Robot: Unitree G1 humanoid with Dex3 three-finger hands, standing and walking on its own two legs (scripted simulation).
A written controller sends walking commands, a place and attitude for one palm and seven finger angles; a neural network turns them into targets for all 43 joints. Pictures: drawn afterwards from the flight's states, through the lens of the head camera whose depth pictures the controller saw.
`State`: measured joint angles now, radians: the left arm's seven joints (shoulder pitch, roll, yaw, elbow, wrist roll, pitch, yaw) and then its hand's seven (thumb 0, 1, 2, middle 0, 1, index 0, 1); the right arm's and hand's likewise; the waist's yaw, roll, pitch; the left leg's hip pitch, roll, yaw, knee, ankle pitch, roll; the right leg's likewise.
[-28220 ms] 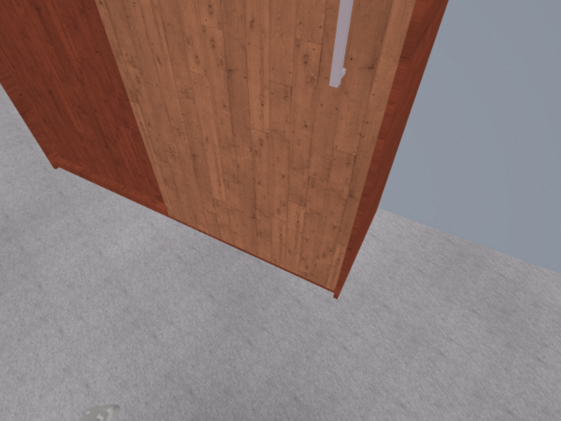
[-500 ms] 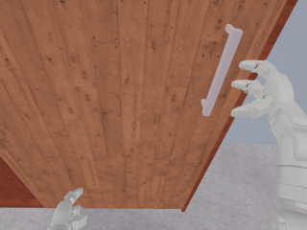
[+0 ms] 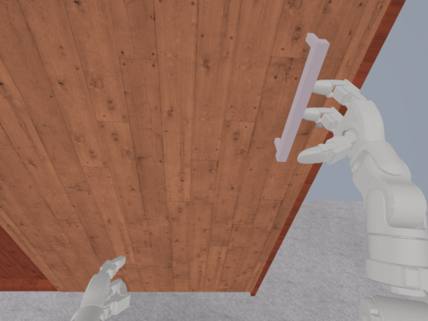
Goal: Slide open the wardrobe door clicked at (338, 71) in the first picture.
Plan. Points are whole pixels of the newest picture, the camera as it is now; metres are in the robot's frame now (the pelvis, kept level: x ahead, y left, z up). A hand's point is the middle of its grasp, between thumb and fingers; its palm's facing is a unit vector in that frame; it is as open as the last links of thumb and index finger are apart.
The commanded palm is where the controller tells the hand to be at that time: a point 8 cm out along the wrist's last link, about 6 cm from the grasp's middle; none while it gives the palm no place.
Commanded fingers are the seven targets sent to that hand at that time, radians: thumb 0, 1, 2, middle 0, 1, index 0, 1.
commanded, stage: feel for the door with the fingertips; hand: right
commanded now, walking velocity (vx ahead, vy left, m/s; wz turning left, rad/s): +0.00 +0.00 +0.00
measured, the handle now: (294, 104) +0.43 -0.10 +0.25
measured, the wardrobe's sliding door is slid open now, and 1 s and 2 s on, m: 0.00 0.00 0.00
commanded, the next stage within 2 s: slide the fingers in behind the handle in 0.48 s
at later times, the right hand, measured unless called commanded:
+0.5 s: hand (312, 118) +0.38 -0.12 +0.25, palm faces -0.05 +1.00 -0.03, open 14.0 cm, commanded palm +0.36 -0.18 +0.25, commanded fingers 0.00 0.50 -0.30 0.30 1.20 0.30 1.20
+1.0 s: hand (310, 121) +0.37 -0.11 +0.25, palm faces -0.07 +1.00 -0.03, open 14.0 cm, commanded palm +0.34 -0.17 +0.25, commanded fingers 0.00 0.50 -0.30 0.30 1.20 0.30 1.20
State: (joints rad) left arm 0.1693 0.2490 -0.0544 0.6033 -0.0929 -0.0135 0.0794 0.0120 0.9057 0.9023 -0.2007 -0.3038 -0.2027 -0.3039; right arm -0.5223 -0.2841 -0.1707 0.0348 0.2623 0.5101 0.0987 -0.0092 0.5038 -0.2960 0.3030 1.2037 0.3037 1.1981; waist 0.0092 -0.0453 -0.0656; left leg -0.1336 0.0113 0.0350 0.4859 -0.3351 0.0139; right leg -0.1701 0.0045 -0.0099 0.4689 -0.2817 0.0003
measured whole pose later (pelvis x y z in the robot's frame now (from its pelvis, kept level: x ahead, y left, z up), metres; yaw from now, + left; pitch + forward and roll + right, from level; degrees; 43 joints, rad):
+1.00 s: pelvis -0.01 +0.01 +0.00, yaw +0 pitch -1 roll -1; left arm 0.22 0.26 -0.04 0.62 -0.09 -0.02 0.08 0.01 0.91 0.90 -0.20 -0.30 -0.20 -0.30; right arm -0.56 -0.29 -0.18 0.14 0.25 0.45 0.08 -0.01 0.50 -0.30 0.32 1.22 0.31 1.20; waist 0.03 -0.05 -0.06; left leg -0.13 -0.01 0.03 0.46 -0.31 0.03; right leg -0.16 -0.01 -0.01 0.43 -0.25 0.01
